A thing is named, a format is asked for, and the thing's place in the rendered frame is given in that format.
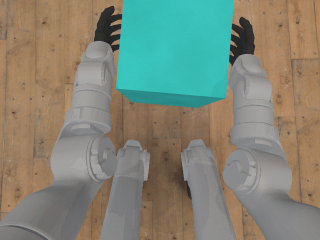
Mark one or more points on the left robot thigh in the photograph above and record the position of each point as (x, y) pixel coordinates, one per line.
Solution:
(123, 212)

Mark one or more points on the carton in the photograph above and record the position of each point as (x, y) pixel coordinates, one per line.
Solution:
(175, 52)

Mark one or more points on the robot right upper arm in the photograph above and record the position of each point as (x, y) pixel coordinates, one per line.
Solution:
(261, 181)

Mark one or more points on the left robot hand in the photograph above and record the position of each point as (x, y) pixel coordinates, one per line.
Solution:
(104, 30)

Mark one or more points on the robot left forearm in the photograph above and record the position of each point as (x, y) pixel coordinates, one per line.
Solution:
(92, 93)

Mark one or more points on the right robot thigh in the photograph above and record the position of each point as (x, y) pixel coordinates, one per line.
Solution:
(211, 216)

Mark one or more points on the robot left upper arm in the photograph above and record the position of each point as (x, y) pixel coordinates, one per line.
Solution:
(80, 165)

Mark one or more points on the robot right forearm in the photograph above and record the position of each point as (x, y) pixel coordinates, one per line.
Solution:
(253, 120)

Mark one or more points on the right robot hand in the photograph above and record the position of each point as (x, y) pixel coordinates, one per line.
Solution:
(245, 41)

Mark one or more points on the robot thigh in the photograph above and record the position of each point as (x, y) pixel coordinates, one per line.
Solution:
(211, 216)
(123, 212)

